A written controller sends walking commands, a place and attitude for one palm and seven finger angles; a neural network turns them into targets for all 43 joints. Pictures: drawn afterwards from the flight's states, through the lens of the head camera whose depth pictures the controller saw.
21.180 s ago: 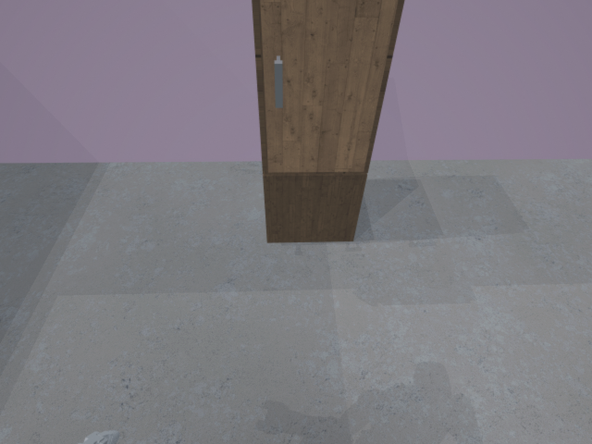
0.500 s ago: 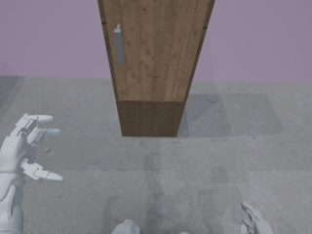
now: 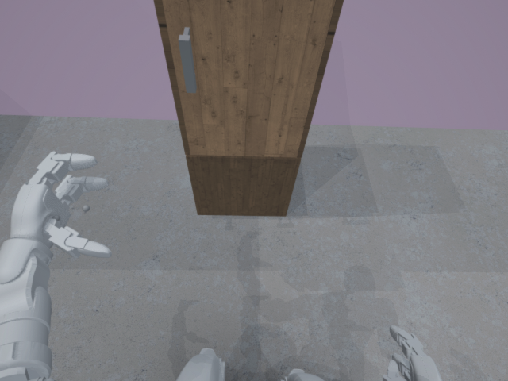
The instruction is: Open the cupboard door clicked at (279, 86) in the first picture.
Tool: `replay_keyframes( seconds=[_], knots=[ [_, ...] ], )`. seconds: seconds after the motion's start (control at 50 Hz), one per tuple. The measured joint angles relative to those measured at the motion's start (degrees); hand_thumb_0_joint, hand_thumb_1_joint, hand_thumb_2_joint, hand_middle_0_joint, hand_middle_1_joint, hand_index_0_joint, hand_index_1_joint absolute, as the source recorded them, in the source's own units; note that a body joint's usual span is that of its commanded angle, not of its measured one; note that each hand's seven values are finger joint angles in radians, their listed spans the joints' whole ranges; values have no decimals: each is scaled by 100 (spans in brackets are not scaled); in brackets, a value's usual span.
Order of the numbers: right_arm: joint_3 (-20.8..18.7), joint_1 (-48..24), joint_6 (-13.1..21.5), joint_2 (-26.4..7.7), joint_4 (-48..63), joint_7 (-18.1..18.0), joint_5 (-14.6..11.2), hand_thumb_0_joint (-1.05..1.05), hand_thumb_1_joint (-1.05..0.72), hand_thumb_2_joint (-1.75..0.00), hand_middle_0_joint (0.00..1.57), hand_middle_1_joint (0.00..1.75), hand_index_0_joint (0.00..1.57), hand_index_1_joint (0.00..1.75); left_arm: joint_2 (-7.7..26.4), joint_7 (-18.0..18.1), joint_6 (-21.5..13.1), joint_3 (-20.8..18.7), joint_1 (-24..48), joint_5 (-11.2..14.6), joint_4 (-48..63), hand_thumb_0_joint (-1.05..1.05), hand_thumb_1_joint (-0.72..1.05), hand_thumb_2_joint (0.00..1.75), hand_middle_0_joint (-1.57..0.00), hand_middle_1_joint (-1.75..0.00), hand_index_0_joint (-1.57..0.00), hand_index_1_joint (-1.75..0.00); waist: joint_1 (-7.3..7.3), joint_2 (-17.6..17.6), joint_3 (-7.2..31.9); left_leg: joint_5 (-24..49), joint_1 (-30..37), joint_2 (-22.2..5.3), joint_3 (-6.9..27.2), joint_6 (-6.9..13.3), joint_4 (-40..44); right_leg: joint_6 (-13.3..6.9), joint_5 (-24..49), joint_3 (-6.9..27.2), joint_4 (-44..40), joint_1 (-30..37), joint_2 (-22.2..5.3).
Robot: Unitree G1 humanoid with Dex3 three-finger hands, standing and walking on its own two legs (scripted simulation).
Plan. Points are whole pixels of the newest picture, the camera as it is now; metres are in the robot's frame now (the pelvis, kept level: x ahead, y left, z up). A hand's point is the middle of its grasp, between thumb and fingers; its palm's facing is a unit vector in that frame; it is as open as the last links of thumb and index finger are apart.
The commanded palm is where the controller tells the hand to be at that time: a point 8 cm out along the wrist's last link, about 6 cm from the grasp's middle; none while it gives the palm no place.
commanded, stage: move the hooked fingers beside the handle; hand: left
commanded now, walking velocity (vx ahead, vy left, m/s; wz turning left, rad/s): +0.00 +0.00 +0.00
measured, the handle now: (189, 60) +0.74 +0.18 +0.06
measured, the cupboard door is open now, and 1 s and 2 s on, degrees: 0 0 0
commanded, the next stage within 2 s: none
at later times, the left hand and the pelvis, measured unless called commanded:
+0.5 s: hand (119, 143) +0.48 +0.26 +0.06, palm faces +0.03 -1.00 -0.02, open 14.0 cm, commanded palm +0.47 +0.30 +0.06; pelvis +0.01 +0.02 -0.01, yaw -3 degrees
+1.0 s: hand (143, 100) +0.59 +0.25 +0.07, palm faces +0.04 -1.00 -0.01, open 14.0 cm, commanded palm +0.59 +0.28 +0.06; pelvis +0.01 +0.03 -0.03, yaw -4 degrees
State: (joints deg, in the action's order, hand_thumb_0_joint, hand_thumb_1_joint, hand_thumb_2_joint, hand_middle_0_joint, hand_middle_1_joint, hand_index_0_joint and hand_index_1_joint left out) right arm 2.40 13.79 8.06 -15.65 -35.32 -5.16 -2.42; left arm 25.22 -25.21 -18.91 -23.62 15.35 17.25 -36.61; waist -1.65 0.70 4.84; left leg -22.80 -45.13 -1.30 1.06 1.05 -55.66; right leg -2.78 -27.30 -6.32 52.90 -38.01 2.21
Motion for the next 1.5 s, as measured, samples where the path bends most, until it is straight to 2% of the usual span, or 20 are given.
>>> replay_keyframes(
  seconds=[0.1, 0.2, 0.38, 0.46, 0.62, 0.74, 0.86, 0.98, 1.14, 1.32, 1.5],
  knots=[
    [-26, 122, -85, -13, -40, 24, 8, 1, -91, -90, 21, 30, 20, 30, 184, 13, 78, 5, 696, -163, -590, -1, -51, 30, -30, -120, -30, -120, -146, -3, 20, -16, -144, -30, -40, 9, -39, 7, 11, 43, 32, -160, 23],
    [-45, 343, -255, -30, -32, 103, 38, 0, -91, -90, 21, 30, 20, 30, 385, 148, 115, -171, 1199, -315, -1174, -1, -50, 30, -30, -120, -30, -120, -301, -22, 61, -45, -267, -64, -139, 36, -50, 36, 15, 145, 60, -330, 43],
    [-110, 713, -596, -48, -178, 210, 100, 0, -91, -90, 21, 30, 20, 30, 687, 301, -177, -373, 1960, -590, -2032, -1, -50, 30, -30, -120, -30, -120, -472, -49, 86, -136, -582, -90, -200, 98, -200, 96, -20, 207, 156, -640, 60],
    [-125, 766, -721, -41, -256, 228, 136, 0, -91, -90, 21, 30, 20, 30, 801, 352, -271, -317, 2386, -722, -2347, -1, -50, 30, -29, -120, -30, -120, -556, -39, 78, -161, -760, -87, -190, 129, -285, 124, -24, 197, 194, -791, 57],
    [-71, 807, -966, -4, -240, 303, 229, 0, -91, -90, 21, 30, 20, 30, 924, 619, -248, -311, 3186, -983, -2930, -1, -50, 30, -29, -120, -30, -120, -773, -10, 130, -179, -1017, -91, -235, 193, -351, 191, 1, 243, 215, -1040, 54],
    [28, 872, -1101, 10, -68, 349, 307, 0, -91, -90, 21, 30, 20, 30, 1306, 886, -197, -420, 3729, -1315, -3413, -1, -50, 30, -30, -120, -30, -120, -979, 16, 91, -199, -1265, -118, -250, 224, -451, 218, 12, 260, 281, -1281, 76],
    [95, 963, -1199, 3, -90, 380, 372, 0, -91, -90, 21, 30, 20, 30, 1687, 926, -237, -415, 4402, -1443, -3741, -1, -50, 30, -29, -120, -30, -120, -1133, 45, 42, -223, -1620, -135, -184, 232, -613, 224, 2, 195, 378, -1587, 96],
    [178, 1062, -1271, -48, -58, 375, 417, 0, -91, -90, 21, 30, 20, 30, 2121, 885, 34, -372, 5130, -1670, -4136, -1, -50, 30, -29, -120, -30, -120, -1366, 87, 10, -247, -2012, -151, -107, 237, -777, 224, -11, 121, 479, -1928, 117],
    [269, 1218, -1330, -69, 3, 428, 502, 0, -91, -90, 21, 30, 20, 30, 2599, 982, 191, -443, 5831, -1979, -4277, -1, -50, 30, -29, -120, -30, -120, -1650, 147, -67, -324, -2422, -226, -48, 238, -999, 218, -35, 74, 604, -2295, 195],
    [475, 1376, -1348, -37, 106, 419, 552, -1, -91, -90, 21, 30, 20, 30, 3382, 949, 508, -398, 6665, -2373, -4602, -1, -50, 30, -30, -120, -30, -120, -1995, 268, -169, -439, -2872, -315, 32, 250, -1272, 219, -81, 12, 747, -2684, 290],
    [620, 1552, -1325, 86, 162, 435, 576, -1, -91, -90, 21, 30, 20, 30, 3969, 710, 796, -317, 7294, -2589, -4667, -1, -50, 30, -30, -120, -30, -120, -2202, 344, -255, -557, -3229, -364, 100, 288, -1476, 250, -129, -39, 812, -2970, 350]
  ],
)
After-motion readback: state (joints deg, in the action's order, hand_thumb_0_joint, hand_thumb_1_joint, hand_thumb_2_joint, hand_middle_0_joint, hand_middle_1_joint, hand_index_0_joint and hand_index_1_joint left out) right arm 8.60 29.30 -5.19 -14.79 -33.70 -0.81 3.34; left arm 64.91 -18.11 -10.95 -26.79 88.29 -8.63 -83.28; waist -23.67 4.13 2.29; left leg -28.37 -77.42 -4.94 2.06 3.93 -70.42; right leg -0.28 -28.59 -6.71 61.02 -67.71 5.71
